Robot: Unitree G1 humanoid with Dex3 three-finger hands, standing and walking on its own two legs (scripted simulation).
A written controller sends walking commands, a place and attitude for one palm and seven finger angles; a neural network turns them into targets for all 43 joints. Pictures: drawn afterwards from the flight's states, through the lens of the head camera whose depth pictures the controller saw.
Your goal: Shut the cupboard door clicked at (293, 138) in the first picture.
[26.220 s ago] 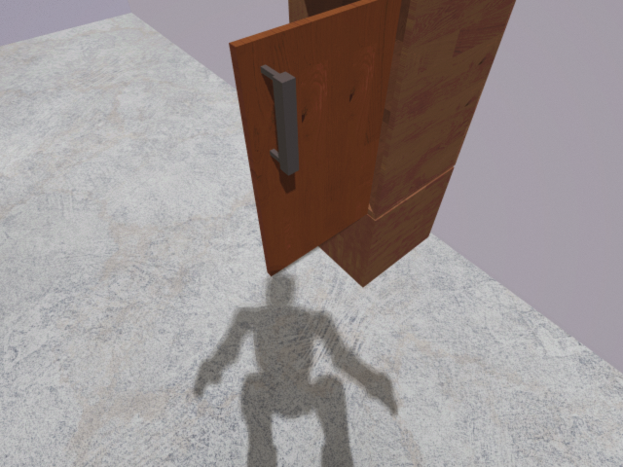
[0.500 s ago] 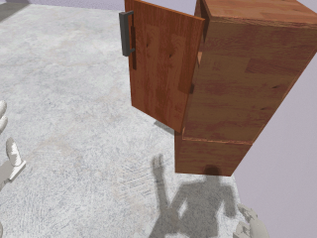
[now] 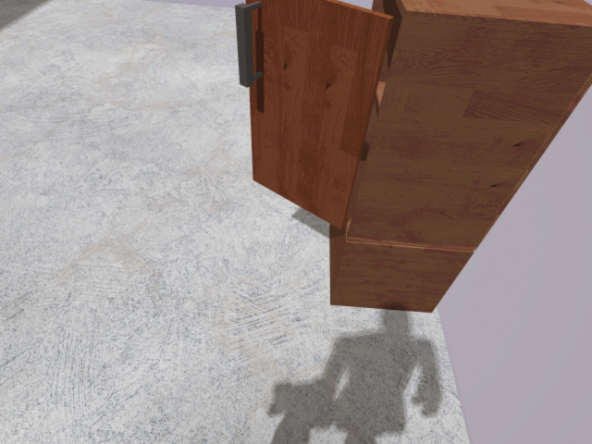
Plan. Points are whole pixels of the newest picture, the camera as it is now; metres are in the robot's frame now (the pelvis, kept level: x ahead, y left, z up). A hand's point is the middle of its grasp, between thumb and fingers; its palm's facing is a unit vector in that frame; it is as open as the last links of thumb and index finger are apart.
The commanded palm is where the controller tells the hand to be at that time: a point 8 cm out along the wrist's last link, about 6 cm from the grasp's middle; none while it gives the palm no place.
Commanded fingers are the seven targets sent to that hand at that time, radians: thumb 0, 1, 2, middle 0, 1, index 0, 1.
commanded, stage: let the arm hang, fingers relaxed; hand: left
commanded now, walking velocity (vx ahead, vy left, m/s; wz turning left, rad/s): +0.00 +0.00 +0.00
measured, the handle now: (251, 45) +0.93 +0.14 +0.13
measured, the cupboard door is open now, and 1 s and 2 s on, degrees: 57 57 57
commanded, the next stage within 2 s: look to check the result in 0.80 s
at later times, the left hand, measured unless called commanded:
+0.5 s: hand out of the picture -0.05 +0.19 -0.16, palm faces +0.01 -0.97 -0.23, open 7.3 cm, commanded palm none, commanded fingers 0.00 0.90 0.90 -0.20 -0.30 -0.20 -0.30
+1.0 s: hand out of the picture -0.01 +0.16 -0.17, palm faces +0.01 -0.99 -0.17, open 7.3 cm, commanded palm none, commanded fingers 0.00 0.90 0.90 -0.20 -0.30 -0.20 -0.30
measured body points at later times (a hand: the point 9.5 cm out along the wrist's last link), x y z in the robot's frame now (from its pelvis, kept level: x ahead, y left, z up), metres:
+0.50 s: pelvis -0.02 +0.00 +0.01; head -0.03 +0.00 +0.46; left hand -0.05 +0.24 -0.15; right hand -0.03 -0.21 -0.16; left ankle +0.04 +0.09 -0.73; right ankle -0.02 -0.11 -0.73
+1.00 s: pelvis +0.01 +0.00 +0.01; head +0.02 +0.00 +0.46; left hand -0.01 +0.21 -0.15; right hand -0.02 -0.21 -0.15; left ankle +0.04 +0.09 -0.73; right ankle -0.02 -0.11 -0.73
